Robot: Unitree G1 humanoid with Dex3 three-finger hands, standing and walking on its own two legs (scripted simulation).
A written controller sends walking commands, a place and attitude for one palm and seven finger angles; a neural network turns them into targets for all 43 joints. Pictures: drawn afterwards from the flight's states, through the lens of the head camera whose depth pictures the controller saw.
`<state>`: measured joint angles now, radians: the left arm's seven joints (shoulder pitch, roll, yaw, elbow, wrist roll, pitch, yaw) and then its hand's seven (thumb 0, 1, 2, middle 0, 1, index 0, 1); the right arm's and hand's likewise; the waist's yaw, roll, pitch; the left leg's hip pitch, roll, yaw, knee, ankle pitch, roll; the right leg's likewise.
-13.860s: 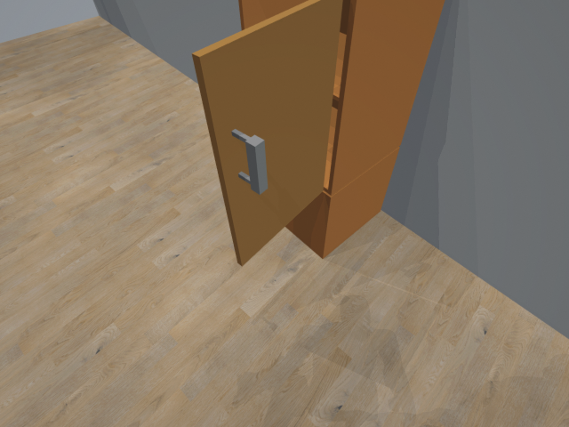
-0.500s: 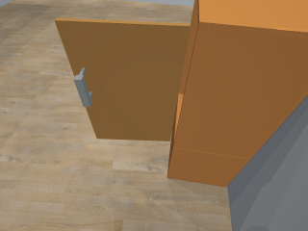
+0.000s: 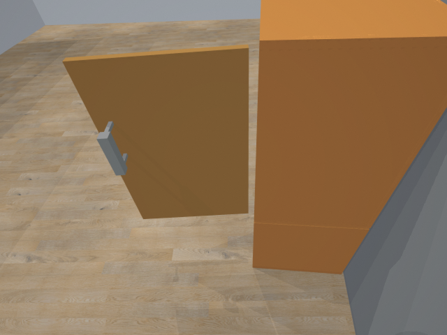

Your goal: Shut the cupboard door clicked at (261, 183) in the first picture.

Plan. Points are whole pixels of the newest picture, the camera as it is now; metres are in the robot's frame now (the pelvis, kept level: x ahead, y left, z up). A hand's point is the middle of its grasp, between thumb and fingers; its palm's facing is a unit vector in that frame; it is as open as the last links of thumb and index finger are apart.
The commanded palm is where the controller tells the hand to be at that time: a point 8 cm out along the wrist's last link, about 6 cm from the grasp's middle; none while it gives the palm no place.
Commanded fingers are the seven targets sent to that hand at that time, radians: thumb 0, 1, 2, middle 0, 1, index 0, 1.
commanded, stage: look again from close up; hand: left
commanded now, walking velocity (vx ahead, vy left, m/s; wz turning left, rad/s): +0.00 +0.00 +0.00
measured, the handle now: (115, 148) +0.53 +0.31 +0.03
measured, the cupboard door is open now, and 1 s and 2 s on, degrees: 97 97 97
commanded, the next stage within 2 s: shuffle to correct the standing spot in 0.28 s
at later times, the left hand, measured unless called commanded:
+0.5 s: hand out of the picture +0.00 +0.15 -0.17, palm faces +0.04 -0.97 -0.22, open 7.3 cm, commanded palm none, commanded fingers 0.00 0.90 0.90 -0.20 -0.30 -0.20 -0.30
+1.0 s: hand out of the picture +0.09 +0.19 -0.17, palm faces +0.09 -0.96 -0.26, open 7.3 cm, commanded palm none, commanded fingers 0.00 0.90 0.90 -0.20 -0.30 -0.20 -0.30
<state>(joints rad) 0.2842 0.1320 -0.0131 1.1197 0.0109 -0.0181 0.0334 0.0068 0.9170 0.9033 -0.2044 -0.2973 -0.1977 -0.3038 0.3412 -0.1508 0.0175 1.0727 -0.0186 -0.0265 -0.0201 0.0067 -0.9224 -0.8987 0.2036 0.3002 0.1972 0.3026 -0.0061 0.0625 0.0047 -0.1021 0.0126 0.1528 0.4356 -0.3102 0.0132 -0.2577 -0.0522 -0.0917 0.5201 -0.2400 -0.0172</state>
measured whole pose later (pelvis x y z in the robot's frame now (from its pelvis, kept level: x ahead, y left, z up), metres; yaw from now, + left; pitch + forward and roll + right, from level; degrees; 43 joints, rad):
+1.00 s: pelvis +0.06 +0.00 -0.01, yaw +2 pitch +0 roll +1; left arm 0.23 0.14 0.05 1.03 0.03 -0.04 0.02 0.01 0.93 0.90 -0.20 -0.30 -0.20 -0.30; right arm 0.39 -0.13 0.01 1.10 -0.02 -0.02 -0.01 0.00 -0.91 -0.90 0.21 0.30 0.20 0.30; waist 0.01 0.05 0.06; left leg -0.21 -0.02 0.11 0.70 -0.46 0.02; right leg -0.30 -0.05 -0.13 0.64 -0.33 -0.06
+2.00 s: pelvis +0.12 +0.03 +0.00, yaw +1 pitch +0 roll +1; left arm 0.24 0.16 0.03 1.03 0.01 -0.01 0.04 0.00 0.93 0.90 -0.21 -0.30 -0.20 -0.30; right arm 0.21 -0.15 -0.03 1.09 -0.01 0.02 -0.04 0.00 -0.93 -0.90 0.20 0.30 0.20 0.30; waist 0.00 0.00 0.05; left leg -0.18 0.02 0.03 0.49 -0.30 -0.02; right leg -0.22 0.07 -0.10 0.52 -0.31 -0.11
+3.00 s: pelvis +0.10 +0.08 +0.00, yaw +0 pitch +0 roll +0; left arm 0.33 0.10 -0.02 1.13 0.01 -0.02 0.04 0.00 0.91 0.90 -0.20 -0.30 -0.20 -0.30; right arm 0.32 -0.14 0.03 1.11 -0.01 -0.03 -0.03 0.00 -0.91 -0.90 0.20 0.30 0.20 0.30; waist 0.01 0.01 0.02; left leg -0.17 -0.06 0.07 0.42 -0.26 0.07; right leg -0.24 0.00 -0.05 0.47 -0.24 -0.02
